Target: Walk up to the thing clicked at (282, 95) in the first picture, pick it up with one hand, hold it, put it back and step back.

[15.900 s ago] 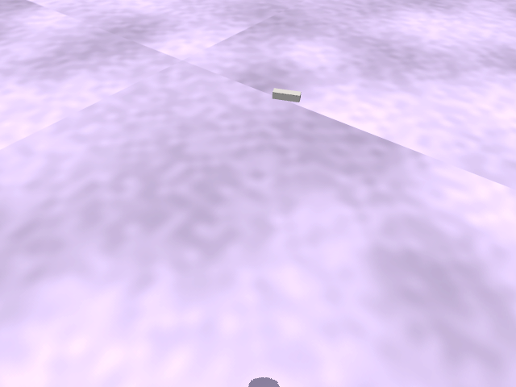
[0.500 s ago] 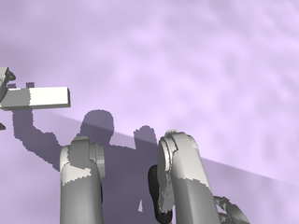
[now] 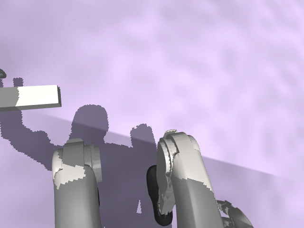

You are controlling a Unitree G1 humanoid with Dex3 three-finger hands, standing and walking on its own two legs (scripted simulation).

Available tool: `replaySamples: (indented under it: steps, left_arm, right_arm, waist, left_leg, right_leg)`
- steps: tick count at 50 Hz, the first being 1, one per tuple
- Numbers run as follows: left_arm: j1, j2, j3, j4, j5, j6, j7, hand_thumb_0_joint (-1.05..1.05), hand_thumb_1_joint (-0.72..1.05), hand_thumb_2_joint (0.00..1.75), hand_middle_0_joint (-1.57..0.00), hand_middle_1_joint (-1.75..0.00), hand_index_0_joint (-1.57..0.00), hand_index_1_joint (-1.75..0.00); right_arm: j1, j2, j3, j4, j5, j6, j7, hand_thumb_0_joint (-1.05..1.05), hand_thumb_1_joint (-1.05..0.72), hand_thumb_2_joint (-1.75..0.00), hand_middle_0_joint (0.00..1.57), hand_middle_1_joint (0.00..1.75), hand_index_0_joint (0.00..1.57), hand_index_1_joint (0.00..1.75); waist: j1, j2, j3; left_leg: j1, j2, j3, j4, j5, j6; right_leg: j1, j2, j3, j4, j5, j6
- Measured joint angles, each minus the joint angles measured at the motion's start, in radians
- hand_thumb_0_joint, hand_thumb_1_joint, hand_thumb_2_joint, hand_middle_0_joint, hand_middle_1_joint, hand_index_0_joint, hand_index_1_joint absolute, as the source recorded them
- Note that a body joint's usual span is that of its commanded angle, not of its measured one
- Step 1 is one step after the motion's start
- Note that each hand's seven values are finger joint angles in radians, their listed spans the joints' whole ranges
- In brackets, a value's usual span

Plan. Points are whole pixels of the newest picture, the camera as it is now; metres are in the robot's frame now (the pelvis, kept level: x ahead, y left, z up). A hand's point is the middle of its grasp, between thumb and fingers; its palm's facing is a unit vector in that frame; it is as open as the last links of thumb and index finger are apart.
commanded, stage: rise first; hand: left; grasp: from above
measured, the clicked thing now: (23, 98) +0.46 +0.34 -0.30
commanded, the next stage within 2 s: approach in 0.02 s
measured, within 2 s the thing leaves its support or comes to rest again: neither
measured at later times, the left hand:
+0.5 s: hand (18, 89) +0.45 +0.31 -0.18, palm faces -0.38 -0.08 -0.92, open 13.9 cm
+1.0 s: hand (9, 96) +0.43 +0.34 -0.20, palm faces -0.44 -0.10 -0.89, open 13.8 cm
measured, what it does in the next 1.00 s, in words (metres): stands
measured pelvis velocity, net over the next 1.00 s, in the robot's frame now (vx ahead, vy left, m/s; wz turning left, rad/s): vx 0.00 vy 0.00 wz -0.02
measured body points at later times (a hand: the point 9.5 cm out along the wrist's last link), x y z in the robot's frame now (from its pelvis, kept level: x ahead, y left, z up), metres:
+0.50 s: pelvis +0.00 +0.00 +0.00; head +0.24 +0.10 +0.37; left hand +0.47 +0.32 -0.13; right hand +0.07 -0.27 -0.10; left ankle +0.07 +0.12 -0.29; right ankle +0.10 -0.12 -0.29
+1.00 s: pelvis +0.00 +0.00 -0.01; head +0.25 +0.10 +0.35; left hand +0.45 +0.34 -0.14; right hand +0.06 -0.27 -0.09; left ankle +0.07 +0.12 -0.29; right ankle +0.10 -0.12 -0.29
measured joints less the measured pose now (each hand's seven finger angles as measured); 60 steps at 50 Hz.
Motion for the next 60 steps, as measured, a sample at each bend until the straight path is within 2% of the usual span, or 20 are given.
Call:
replaySamples:
  steps: [9,15,20,27,31,34,37,40,44,49,53,57,60]
  left_arm:
    - [-0.023,0.013,-0.009,0.036,0.010,0.006,0.022,0.00,-0.53,1.03,-0.08,-1.01,-0.08,-1.01]
    - [-0.045,0.000,-0.064,0.039,0.012,0.019,0.026,0.00,-0.51,1.00,-0.08,-1.04,-0.09,-1.03]
    - [-0.071,-0.038,-0.107,0.030,0.018,0.047,0.052,0.00,-0.49,0.98,-0.08,-1.07,-0.10,-1.04]
    - [-0.114,-0.085,-0.081,0.048,0.018,0.141,0.084,0.00,-0.50,0.97,-0.08,-1.07,-0.10,-1.05]
    - [-0.138,-0.078,-0.078,0.073,-0.008,0.188,0.059,0.00,-0.51,0.98,-0.08,-1.07,-0.10,-1.04]
    - [-0.138,-0.058,-0.087,0.085,-0.041,0.200,0.017,0.00,-0.51,0.99,-0.08,-1.06,-0.10,-1.04]
    - [-0.129,-0.034,-0.097,0.096,-0.076,0.180,-0.027,0.00,-0.52,0.99,-0.08,-1.06,-0.10,-1.04]
    - [-0.117,-0.008,-0.100,0.105,-0.090,0.133,-0.054,0.00,-0.52,0.99,-0.08,-1.06,-0.10,-1.04]
    - [-0.108,0.018,-0.096,0.093,-0.067,0.061,-0.045,0.00,-0.51,0.98,-0.09,-1.07,-0.10,-1.04]
    - [-0.088,0.017,-0.087,0.048,-0.015,0.021,0.014,0.00,-0.50,0.99,-0.09,-1.08,-0.11,-1.05]
    - [-0.074,-0.004,-0.069,-0.002,0.020,0.046,0.049,0.00,-0.49,1.03,-0.10,-1.09,-0.11,-1.07]
    - [-0.110,-0.016,-0.080,0.024,0.016,0.108,0.062,0.00,-0.48,1.05,-0.10,-1.10,-0.11,-1.08]
    - [-0.148,-0.006,-0.109,0.069,0.002,0.148,0.033,0.00,-0.48,1.06,-0.10,-1.10,-0.11,-1.09]
  right_arm:
    - [-0.005,0.004,0.014,-0.001,-0.004,-0.008,0.002,0.00,-0.90,-0.89,0.21,0.30,0.20,0.30]
    - [0.002,0.009,0.018,0.001,-0.001,-0.022,0.004,0.00,-0.91,-0.89,0.21,0.30,0.20,0.30]
    - [0.015,0.014,0.020,-0.003,0.004,-0.039,0.006,0.00,-0.91,-0.89,0.21,0.30,0.20,0.30]
    - [0.032,0.009,0.026,-0.023,0.020,-0.046,0.007,0.00,-0.91,-0.89,0.21,0.30,0.20,0.30]
    - [0.041,-0.002,0.037,-0.034,0.033,-0.044,0.005,0.00,-0.91,-0.89,0.21,0.30,0.20,0.30]
    - [0.046,-0.010,0.045,-0.039,0.043,-0.039,0.003,0.00,-0.91,-0.89,0.21,0.30,0.20,0.30]
    - [0.048,-0.016,0.056,-0.039,0.044,-0.032,0.000,0.00,-0.91,-0.89,0.21,0.30,0.20,0.30]
    - [0.047,-0.018,0.069,-0.036,0.035,-0.027,-0.002,0.00,-0.91,-0.89,0.21,0.30,0.20,0.30]
    - [0.046,-0.019,0.080,-0.032,0.017,-0.030,-0.005,0.00,-0.91,-0.89,0.21,0.30,0.20,0.30]
    - [0.043,-0.013,0.073,-0.029,0.004,-0.035,-0.001,0.00,-0.91,-0.89,0.21,0.30,0.20,0.30]
    - [0.040,-0.004,0.053,-0.033,0.004,-0.040,0.005,0.00,-0.91,-0.89,0.21,0.30,0.20,0.30]
    - [0.028,0.001,0.045,-0.036,0.015,-0.041,0.007,0.00,-0.91,-0.89,0.21,0.30,0.20,0.30]
    - [0.017,0.000,0.048,-0.044,0.023,-0.042,0.004,0.00,-0.91,-0.89,0.21,0.30,0.20,0.30]
  waist:
    - [-0.012,-0.006,0.006]
    - [-0.021,-0.011,0.009]
    - [-0.038,-0.012,0.003]
    - [-0.082,0.008,-0.009]
    - [-0.098,0.028,-0.004]
    - [-0.102,0.038,0.011]
    - [-0.097,0.037,0.028]
    - [-0.089,0.025,0.044]
    - [-0.072,0.002,0.060]
    - [-0.061,-0.018,0.051]
    - [-0.063,-0.019,0.024]
    - [-0.070,-0.008,-0.008]
    - [-0.078,0.008,-0.014]
  left_leg:
    - [-0.008,0.000,-0.005,0.012,0.003,0.003]
    - [-0.012,-0.001,-0.002,0.013,0.005,0.004]
    - [-0.014,0.000,-0.002,0.010,0.003,0.003]
    - [-0.015,0.004,0.002,-0.004,0.004,0.001]
    - [-0.015,0.007,0.005,-0.016,0.010,0.002]
    - [-0.010,0.008,0.008,-0.021,0.014,0.002]
    - [-0.004,0.009,0.008,-0.021,0.017,0.003]
    - [-0.001,0.008,0.003,-0.014,0.018,0.002]
    - [-0.004,0.004,-0.009,0.001,0.018,-0.003]
    - [-0.015,-0.003,-0.018,0.020,0.013,-0.002]
    - [-0.022,-0.007,-0.015,0.022,0.010,0.002]
    - [-0.026,-0.008,-0.005,0.009,0.011,0.008]
    - [-0.027,-0.008,-0.001,-0.004,0.015,0.014]
  right_leg:
    - [-0.004,0.002,-0.004,0.007,0.004,0.004]
    - [-0.007,0.002,-0.002,0.008,0.005,0.004]
    - [-0.011,0.002,-0.002,0.006,0.004,0.004]
    - [-0.018,0.004,0.001,-0.006,0.009,0.000]
    - [-0.022,0.005,0.005,-0.015,0.017,0.000]
    - [-0.020,0.006,0.007,-0.017,0.021,0.001]
    - [-0.017,0.007,0.007,-0.016,0.025,0.001]
    - [-0.013,0.007,0.003,-0.012,0.027,0.001]
    - [-0.008,0.006,-0.007,-0.004,0.027,0.001]
    - [-0.008,0.003,-0.016,0.006,0.018,0.002]
    - [-0.009,-0.001,-0.014,0.007,0.009,0.000]
    - [-0.011,-0.004,-0.006,-0.002,0.005,0.001]
    - [-0.010,-0.005,-0.002,-0.014,0.007,0.006]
